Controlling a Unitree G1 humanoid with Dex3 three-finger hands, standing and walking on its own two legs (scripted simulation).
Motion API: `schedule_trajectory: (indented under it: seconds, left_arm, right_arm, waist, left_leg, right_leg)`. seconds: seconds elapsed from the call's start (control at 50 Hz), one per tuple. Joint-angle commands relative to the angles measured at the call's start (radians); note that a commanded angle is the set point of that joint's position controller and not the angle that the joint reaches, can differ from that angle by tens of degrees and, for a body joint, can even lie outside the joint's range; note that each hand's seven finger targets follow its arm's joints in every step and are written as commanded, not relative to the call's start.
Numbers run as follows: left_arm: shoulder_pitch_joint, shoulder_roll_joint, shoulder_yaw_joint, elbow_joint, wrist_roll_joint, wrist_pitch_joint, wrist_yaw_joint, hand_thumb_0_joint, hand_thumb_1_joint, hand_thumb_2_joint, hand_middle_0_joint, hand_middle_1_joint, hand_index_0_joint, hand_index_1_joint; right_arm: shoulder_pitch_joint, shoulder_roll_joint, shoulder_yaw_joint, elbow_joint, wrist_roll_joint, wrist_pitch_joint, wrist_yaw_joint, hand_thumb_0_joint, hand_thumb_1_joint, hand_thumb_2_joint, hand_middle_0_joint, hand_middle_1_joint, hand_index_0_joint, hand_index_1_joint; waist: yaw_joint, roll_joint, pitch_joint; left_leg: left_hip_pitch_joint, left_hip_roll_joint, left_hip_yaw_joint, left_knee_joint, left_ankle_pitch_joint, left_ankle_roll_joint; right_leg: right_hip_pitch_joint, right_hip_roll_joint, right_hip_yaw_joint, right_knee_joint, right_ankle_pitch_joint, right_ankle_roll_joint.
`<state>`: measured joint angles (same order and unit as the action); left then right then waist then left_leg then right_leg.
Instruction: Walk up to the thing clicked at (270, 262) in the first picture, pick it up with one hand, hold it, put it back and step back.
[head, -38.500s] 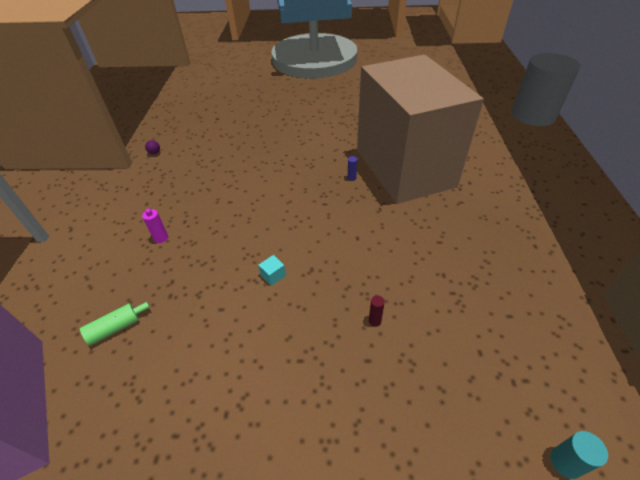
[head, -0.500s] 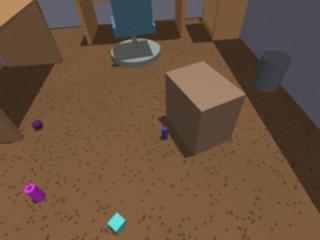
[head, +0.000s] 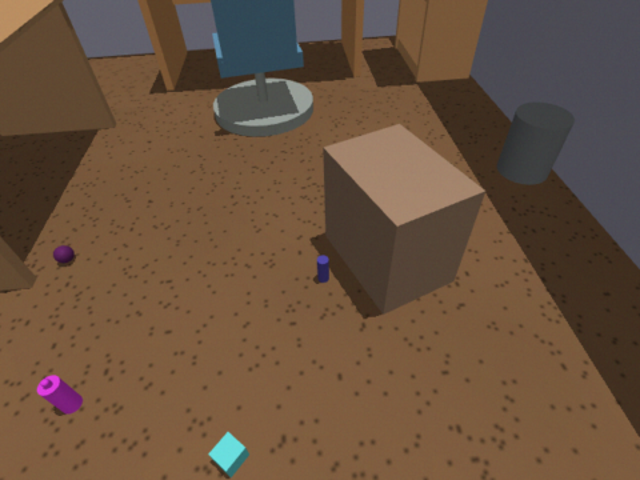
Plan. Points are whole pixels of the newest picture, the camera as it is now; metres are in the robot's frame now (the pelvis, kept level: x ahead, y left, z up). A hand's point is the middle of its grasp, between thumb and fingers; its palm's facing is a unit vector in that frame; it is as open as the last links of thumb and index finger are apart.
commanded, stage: stand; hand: left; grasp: from above
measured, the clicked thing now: (229, 454) +0.38 +0.31 -0.75
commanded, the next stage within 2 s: step back in 0.56 s
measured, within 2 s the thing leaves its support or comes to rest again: neither
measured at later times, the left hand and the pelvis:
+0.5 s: hand out of the picture +0.02 +0.22 -0.17, palm faces -0.01 -0.96 -0.27, open 7.4 cm; pelvis -0.01 +0.00 +0.00, yaw +0 degrees
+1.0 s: hand out of the picture +0.05 +0.27 -0.16, palm faces -0.04 -0.90 -0.42, open 7.4 cm; pelvis -0.08 +0.00 -0.02, yaw +0 degrees
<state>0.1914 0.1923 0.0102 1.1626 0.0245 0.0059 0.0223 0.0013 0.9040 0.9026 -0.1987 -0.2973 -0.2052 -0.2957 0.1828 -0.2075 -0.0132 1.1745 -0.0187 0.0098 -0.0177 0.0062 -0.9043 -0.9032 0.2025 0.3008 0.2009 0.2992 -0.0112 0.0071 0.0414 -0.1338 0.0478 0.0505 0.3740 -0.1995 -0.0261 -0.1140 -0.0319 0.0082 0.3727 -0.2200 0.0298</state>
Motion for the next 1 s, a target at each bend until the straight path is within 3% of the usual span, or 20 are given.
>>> schedule_trajectory:
  seconds: [0.0, 0.08, 0.16, 0.2, 0.32, 0.36, 0.52, 0.54, 0.6, 0.68, 0.72, 0.74, 0.76, 0.78, 0.8, 0.82, 0.84, 0.88, 0.94, 0.98]
  left_arm:
    - [0.023, 0.155, 0.032, -0.041, -0.004, -0.018, 0.017, 0.0, 0.9, 0.9, -0.2, -0.3, -0.2, -0.301]
    - [0.035, 0.163, 0.036, -0.05, -0.001, -0.026, 0.019, 0.0, 0.9, 0.9, -0.2, -0.3, -0.2, -0.3]
    - [0.028, 0.157, 0.035, -0.053, -0.002, -0.016, 0.017, 0.0, 0.9, 0.9, -0.2, -0.3, -0.2, -0.3]
    - [0.037, 0.142, 0.034, -0.047, -0.002, -0.013, 0.014, 0.0, 0.9, 0.9, -0.2, -0.3, -0.2, -0.3]
    - [0.029, 0.192, 0.044, -0.068, -0.002, -0.022, 0.013, 0.0, 0.9, 0.9, -0.2, -0.3, -0.2, -0.3]
    - [0.03, 0.192, 0.044, -0.072, -0.001, -0.022, 0.012, 0.0, 0.9, 0.9, -0.2, -0.3, -0.2, -0.3]
    - [0.007, 0.237, 0.049, -0.095, -0.004, -0.029, 0.007, 0.0, 0.9, 0.9, -0.2, -0.3, -0.2, -0.3]
    - [-0.06, 0.372, 0.093, -0.146, -0.028, -0.022, 0.008, 0.0, 0.9, 0.9, -0.2, -0.3, -0.2, -0.3]
    - [-0.037, 0.339, 0.09, -0.173, -0.03, -0.015, 0.01, 0.0, 0.9, 0.9, -0.2, -0.3, -0.2, -0.3]
    - [-0.001, 0.326, 0.085, -0.199, -0.019, 0.004, 0.003, 0.0, 0.9, 0.9, -0.2, -0.3, -0.2, -0.3]
    - [0.019, 0.344, 0.09, -0.203, -0.013, 0.008, 0.001, 0.0, 0.9, 0.9, -0.2, -0.3, -0.2, -0.3]
    - [0.013, 0.363, 0.096, -0.216, -0.009, 0.009, 0.0, 0.0, 0.9, 0.9, -0.2, -0.3, -0.2, -0.3]
    - [-0.003, 0.403, 0.105, -0.231, -0.007, 0.006, -0.003, 0.0, 0.9, 0.9, -0.2, -0.3, -0.2, -0.3]
    - [-0.03, 0.468, 0.12, -0.245, -0.001, 0.002, -0.004, 0.0, 0.9, 0.9, -0.2, -0.3, -0.2, -0.3]
    - [-0.057, 0.498, 0.127, -0.279, 0.017, -0.005, 0.002, 0.0, 0.9, 0.9, -0.2, -0.3, -0.2, -0.3]
    - [-0.103, 0.488, 0.128, -0.299, 0.018, -0.006, 0.005, 0.0, 0.9, 0.9, -0.2, -0.3, -0.2, -0.3]
    - [-0.153, 0.458, 0.122, -0.318, 0.018, -0.005, 0.01, 0.0, 0.9, 0.9, -0.2, -0.3, -0.2, -0.3]
    - [-0.209, 0.434, 0.115, -0.349, 0.021, 0.002, 0.016, 0.0, 0.9, 0.9, -0.2, -0.3, -0.2, -0.3]
    - [-0.141, 0.425, 0.115, -0.362, 0.017, 0.013, 0.015, 0.0, 0.9, 0.9, -0.2, -0.3, -0.2, -0.3]
    - [-0.123, 0.432, 0.115, -0.374, 0.003, 0.021, 0.014, 0.0, 0.9, 0.9, -0.2, -0.3, -0.2, -0.3]
  right_arm:
    - [0.022, -0.146, -0.029, -0.041, 0.0, -0.02, -0.013, 0.0, -0.9, -0.9, 0.2, 0.3, 0.2, 0.3]
    - [0.017, -0.154, -0.036, -0.053, 0.0, -0.02, -0.012, 0.0, -0.9, -0.9, 0.2, 0.3, 0.2, 0.3]
    - [0.031, -0.143, -0.033, -0.047, -0.002, -0.013, -0.012, 0.0, -0.9, -0.9, 0.2, 0.3, 0.2, 0.3]
    - [0.031, -0.134, -0.033, -0.048, -0.002, -0.013, -0.013, 0.0, -0.9, -0.9, 0.2, 0.3, 0.2, 0.3]
    - [0.015, -0.18, -0.046, -0.071, -0.002, -0.019, -0.01, 0.0, -0.9, -0.9, 0.2, 0.3, 0.2, 0.3]
    - [0.011, -0.182, -0.047, -0.074, -0.002, -0.021, -0.008, 0.0, -0.9, -0.9, 0.2, 0.3, 0.2, 0.3]
    - [-0.001, -0.219, -0.052, -0.094, 0.0, -0.031, -0.004, 0.0, -0.9, -0.9, 0.2, 0.3, 0.2, 0.3]
    - [-0.082, -0.357, -0.075, -0.124, 0.007, -0.018, -0.002, 0.0, -0.9, -0.9, 0.2, 0.3, 0.2, 0.3]
    - [-0.069, -0.358, -0.08, -0.145, 0.017, -0.011, -0.001, 0.0, -0.9, -0.9, 0.2, 0.3, 0.2, 0.3]
    - [-0.112, -0.373, -0.092, -0.191, 0.017, 0.007, 0.001, 0.0, -0.9, -0.9, 0.2, 0.3, 0.2, 0.3]
    - [-0.14, -0.37, -0.094, -0.219, 0.017, 0.02, 0.002, 0.0, -0.9, -0.9, 0.2, 0.3, 0.2, 0.3]
    - [-0.146, -0.36, -0.093, -0.229, 0.018, 0.025, 0.004, 0.0, -0.9, -0.9, 0.2, 0.3, 0.2, 0.3]
    - [-0.143, -0.338, -0.084, -0.236, 0.02, 0.031, 0.007, 0.0, -0.9, -0.9, 0.2, 0.3, 0.2, 0.3]
    - [-0.14, -0.304, -0.077, -0.247, 0.015, 0.037, 0.009, 0.0, -0.9, -0.9, 0.2, 0.3, 0.2, 0.3]
    - [-0.123, -0.307, -0.079, -0.256, 0.01, 0.046, 0.008, 0.0, -0.9, -0.9, 0.2, 0.3, 0.2, 0.3]
    - [-0.085, -0.323, -0.083, -0.252, 0.016, 0.051, 0.009, 0.0, -0.9, -0.9, 0.2, 0.3, 0.2, 0.3]
    - [-0.042, -0.332, -0.082, -0.242, 0.027, 0.05, 0.012, 0.0, -0.9, -0.9, 0.2, 0.3, 0.2, 0.3]
    - [0.017, -0.354, -0.081, -0.241, 0.038, 0.037, 0.007, 0.0, -0.9, -0.9, 0.2, 0.3, 0.2, 0.3]
    - [0.005, -0.361, -0.075, -0.259, 0.017, 0.027, 0.004, 0.0, -0.9, -0.9, 0.2, 0.3, 0.2, 0.3]
    - [0.029, -0.353, -0.075, -0.265, 0.002, 0.016, 0.002, 0.0, -0.9, -0.9, 0.2, 0.3, 0.2, 0.3]
  waist:
    - [0.003, -0.015, -0.027]
    - [0.005, -0.026, -0.034]
    - [0.001, -0.003, 0.019]
    - [0.003, 0.005, 0.013]
    - [0.006, -0.013, 0.013]
    - [0.007, -0.007, 0.023]
    - [0.003, -0.017, 0.002]
    - [0.0, 0.004, 0.077]
    - [-0.003, 0.041, -0.058]
    - [0.009, 0.103, -0.106]
    - [0.02, 0.086, -0.104]
    - [0.024, 0.025, -0.088]
    - [0.027, -0.088, -0.06]
    - [0.031, -0.233, -0.031]
    - [0.037, -0.256, -0.031]
    - [0.018, -0.201, -0.033]
    - [0.0, -0.163, -0.039]
    - [-0.026, -0.199, -0.088]
    - [0.024, -0.197, -0.116]
    - [0.015, -0.207, -0.14]
  left_leg:
    - [0.047, 0.066, -0.06, -0.042, 0.157, 0.038]
    - [0.046, 0.07, -0.06, -0.017, 0.186, 0.043]
    - [-0.01, 0.061, -0.062, -0.056, 0.043, 0.04]
    - [-0.001, 0.063, -0.066, -0.065, 0.026, 0.044]
    - [0.012, 0.07, -0.072, -0.052, 0.066, 0.043]
    - [-0.004, 0.068, -0.075, -0.062, 0.017, 0.043]
    - [0.011, 0.076, -0.08, -0.058, 0.072, 0.044]
    - [-0.053, 0.085, -0.116, 0.005, 0.205, 0.056]
    - [-0.028, 0.13, -0.126, 0.029, 0.299, 0.11]
    - [-0.087, 0.169, -0.138, 0.068, 0.197, 0.172]
    - [-0.157, 0.148, -0.134, 0.138, 0.088, 0.172]
    - [-0.188, 0.099, -0.102, 0.211, -0.004, 0.151]
    - [-0.19, 0.007, -0.045, 0.344, -0.122, 0.094]
    - [-0.248, -0.113, -0.003, 0.553, -0.284, 0.058]
    - [-0.274, -0.139, -0.1, 0.724, -0.426, 0.059]
    - [-0.27, -0.131, -0.178, 0.822, -0.397, 0.059]
    - [-0.267, -0.132, -0.194, 0.859, -0.343, 0.054]
    - [-0.258, -0.105, -0.17, 0.778, -0.302, 0.037]
    - [-0.277, -0.084, -0.11, 0.513, -0.334, 0.021]
    - [-0.227, -0.054, -0.095, 0.238, -0.25, 0.04]
  right_leg:
    - [-0.049, -0.069, 0.053, -0.054, 0.191, -0.041]
    - [-0.045, -0.073, 0.049, -0.043, 0.238, -0.036]
    - [-0.071, -0.064, 0.052, -0.067, 0.089, -0.035]
    - [-0.074, -0.059, 0.05, -0.059, 0.075, -0.039]
    - [-0.084, -0.069, 0.061, -0.061, 0.086, -0.04]
    - [-0.085, -0.064, 0.058, -0.066, 0.038, -0.039]
    - [-0.066, -0.077, 0.069, -0.059, 0.097, -0.041]
    - [-0.154, -0.06, 0.084, 0.018, 0.23, -0.043]
    - [-0.108, -0.026, 0.035, 0.143, 0.231, -0.058]
    - [-0.125, -0.001, 0.021, 0.281, 0.136, -0.077]
    - [-0.124, -0.019, 0.055, 0.289, 0.121, -0.103]
    - [-0.152, -0.058, 0.114, 0.227, 0.124, -0.136]
    - [-0.214, -0.147, 0.228, 0.077, 0.172, -0.188]
    - [-0.231, -0.262, 0.392, -0.041, 0.21, -0.266]
    - [-0.271, -0.335, 0.486, -0.066, 0.218, -0.333]
    - [-0.288, -0.316, 0.428, -0.049, 0.192, -0.33]
    - [-0.266, -0.262, 0.338, -0.014, 0.22, -0.307]
    - [-0.199, -0.214, 0.256, 0.03, 0.237, -0.265]
    - [-0.035, -0.216, 0.244, 0.104, 0.324, -0.253]
    - [0.035, -0.22, 0.246, 0.179, 0.41, -0.23]
